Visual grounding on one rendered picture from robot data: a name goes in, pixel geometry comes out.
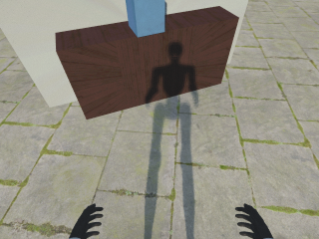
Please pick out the pedestal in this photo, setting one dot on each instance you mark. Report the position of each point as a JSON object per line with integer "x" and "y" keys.
{"x": 110, "y": 69}

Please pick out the right robot hand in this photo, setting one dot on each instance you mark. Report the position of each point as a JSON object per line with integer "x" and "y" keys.
{"x": 257, "y": 224}

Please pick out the carton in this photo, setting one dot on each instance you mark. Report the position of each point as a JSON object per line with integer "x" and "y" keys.
{"x": 146, "y": 17}

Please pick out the left robot hand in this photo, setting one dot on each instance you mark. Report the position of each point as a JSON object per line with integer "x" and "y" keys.
{"x": 82, "y": 225}

